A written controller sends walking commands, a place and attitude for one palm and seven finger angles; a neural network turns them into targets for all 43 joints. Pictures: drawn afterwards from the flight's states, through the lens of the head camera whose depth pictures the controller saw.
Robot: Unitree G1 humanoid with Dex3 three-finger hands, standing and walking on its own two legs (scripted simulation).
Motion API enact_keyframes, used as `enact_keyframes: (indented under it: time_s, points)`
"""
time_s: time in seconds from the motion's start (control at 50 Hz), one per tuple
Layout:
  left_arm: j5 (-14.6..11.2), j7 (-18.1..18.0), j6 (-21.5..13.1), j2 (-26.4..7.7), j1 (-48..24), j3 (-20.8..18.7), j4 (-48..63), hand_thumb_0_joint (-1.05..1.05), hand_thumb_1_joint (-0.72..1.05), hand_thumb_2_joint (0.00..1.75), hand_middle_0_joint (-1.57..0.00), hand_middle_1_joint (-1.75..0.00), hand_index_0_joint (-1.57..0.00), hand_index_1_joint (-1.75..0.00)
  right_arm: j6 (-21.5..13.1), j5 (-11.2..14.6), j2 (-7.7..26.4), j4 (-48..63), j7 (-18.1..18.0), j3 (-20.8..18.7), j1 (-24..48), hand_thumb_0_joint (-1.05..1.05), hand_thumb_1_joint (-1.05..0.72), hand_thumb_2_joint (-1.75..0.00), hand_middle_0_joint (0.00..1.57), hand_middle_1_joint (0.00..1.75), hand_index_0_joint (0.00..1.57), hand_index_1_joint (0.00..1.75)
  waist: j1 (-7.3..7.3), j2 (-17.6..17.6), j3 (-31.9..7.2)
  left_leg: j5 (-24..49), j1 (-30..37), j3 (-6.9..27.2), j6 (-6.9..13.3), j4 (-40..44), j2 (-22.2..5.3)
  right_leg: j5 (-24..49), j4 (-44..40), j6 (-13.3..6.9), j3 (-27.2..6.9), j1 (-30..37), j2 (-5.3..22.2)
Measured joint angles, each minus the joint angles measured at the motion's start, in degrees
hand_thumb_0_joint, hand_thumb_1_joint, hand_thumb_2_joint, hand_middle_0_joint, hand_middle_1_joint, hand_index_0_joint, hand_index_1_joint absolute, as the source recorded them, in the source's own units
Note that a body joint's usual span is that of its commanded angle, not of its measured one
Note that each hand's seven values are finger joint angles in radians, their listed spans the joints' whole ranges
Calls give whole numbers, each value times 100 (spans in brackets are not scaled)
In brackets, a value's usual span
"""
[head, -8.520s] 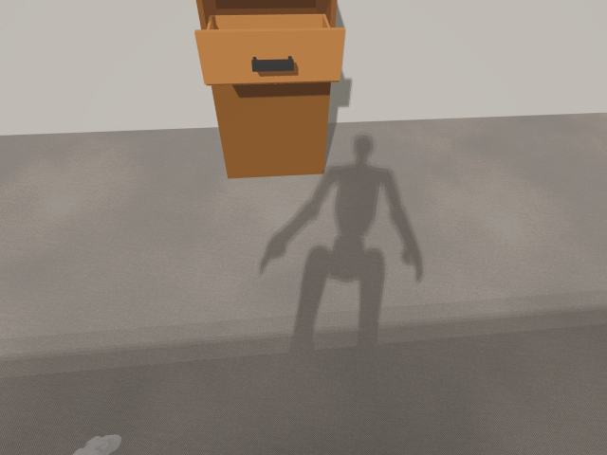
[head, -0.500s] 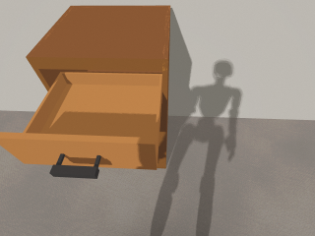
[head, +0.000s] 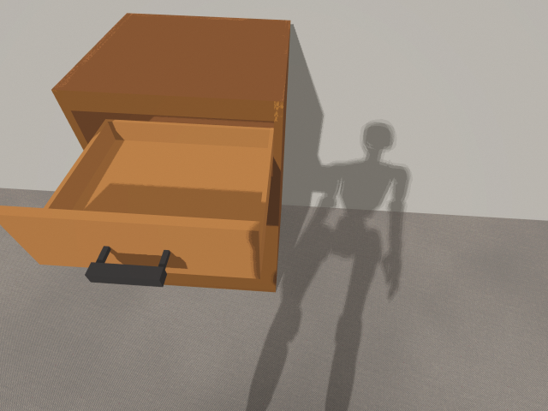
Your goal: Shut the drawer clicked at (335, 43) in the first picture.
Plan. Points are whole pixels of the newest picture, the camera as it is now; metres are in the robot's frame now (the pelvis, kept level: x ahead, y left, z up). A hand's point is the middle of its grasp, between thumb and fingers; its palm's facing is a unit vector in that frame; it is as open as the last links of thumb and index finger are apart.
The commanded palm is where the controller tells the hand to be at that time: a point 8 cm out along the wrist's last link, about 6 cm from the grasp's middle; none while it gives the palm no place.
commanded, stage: come to a stop and stand still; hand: left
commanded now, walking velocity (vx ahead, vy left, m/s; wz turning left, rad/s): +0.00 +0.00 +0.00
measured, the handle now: (131, 263) +0.35 +0.28 -0.04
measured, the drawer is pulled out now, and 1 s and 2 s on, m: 0.30 0.30 0.30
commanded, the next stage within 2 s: look again from close up in 0.20 s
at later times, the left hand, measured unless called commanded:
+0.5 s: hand out of the picture -0.02 +0.19 -0.18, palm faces +0.03 -0.98 -0.18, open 7.3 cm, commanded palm none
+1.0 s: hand out of the picture +0.01 +0.21 -0.18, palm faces +0.02 -0.98 -0.19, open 7.3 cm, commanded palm none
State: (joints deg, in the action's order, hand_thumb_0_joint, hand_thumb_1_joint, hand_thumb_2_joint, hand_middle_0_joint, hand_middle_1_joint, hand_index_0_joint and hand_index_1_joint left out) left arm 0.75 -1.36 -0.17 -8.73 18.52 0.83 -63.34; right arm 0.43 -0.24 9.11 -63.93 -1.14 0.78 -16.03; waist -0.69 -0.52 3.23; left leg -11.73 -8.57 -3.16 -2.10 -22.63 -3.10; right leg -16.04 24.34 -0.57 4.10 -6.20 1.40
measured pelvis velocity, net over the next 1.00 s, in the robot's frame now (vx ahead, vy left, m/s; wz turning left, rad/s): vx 0.01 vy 0.03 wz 0.00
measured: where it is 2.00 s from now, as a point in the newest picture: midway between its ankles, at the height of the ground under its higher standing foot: outside the picture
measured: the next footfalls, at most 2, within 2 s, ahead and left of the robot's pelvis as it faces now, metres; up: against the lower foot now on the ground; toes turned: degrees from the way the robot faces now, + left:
none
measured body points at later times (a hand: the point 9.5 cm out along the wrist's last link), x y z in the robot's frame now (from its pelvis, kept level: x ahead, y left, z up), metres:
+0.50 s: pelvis -0.01 +0.03 -0.01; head -0.01 +0.02 +0.44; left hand -0.02 +0.24 -0.17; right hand -0.01 -0.19 -0.17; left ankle +0.01 +0.14 -0.74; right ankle -0.03 -0.11 -0.74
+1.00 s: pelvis +0.01 +0.03 -0.01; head +0.02 +0.03 +0.44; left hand +0.01 +0.26 -0.16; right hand +0.01 -0.19 -0.17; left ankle +0.01 +0.14 -0.74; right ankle -0.03 -0.11 -0.74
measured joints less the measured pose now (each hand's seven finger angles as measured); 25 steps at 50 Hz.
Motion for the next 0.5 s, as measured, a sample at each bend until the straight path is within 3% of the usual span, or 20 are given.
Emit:
enact_keyframes:
  time_s: [0.32, 0.42, 0.5]
  points:
    - [13, -64, -111, 226, 256, 26, -215, 0, 91, 89, -20, -30, -20, -30, -78, 15, -257, -181, -13, 24, -249, 0, -91, -90, 20, 30, 20, 30, -14, 35, -55, -48, -247, 13, 52, -240, -14, 58, 12, 47, 11, -132, -4]
    - [32, -79, -177, 286, 141, 31, -85, 0, 91, 89, -20, -30, -20, -30, -70, -49, -103, 150, 6, -71, -165, 1, -93, -90, 20, 30, 20, 30, 134, 240, -104, -372, -653, 123, 133, -906, -2, -83, 379, 116, 44, -381, 5]
    - [22, -74, -107, 180, -4, -20, 44, 0, 91, 89, -20, -30, -20, -30, -99, -53, -43, 247, 1, -77, -215, 2, -93, -90, 20, 30, 20, 30, 146, 226, -228, -459, -646, 71, 224, -1013, 112, -223, 598, 185, -5, -430, 131]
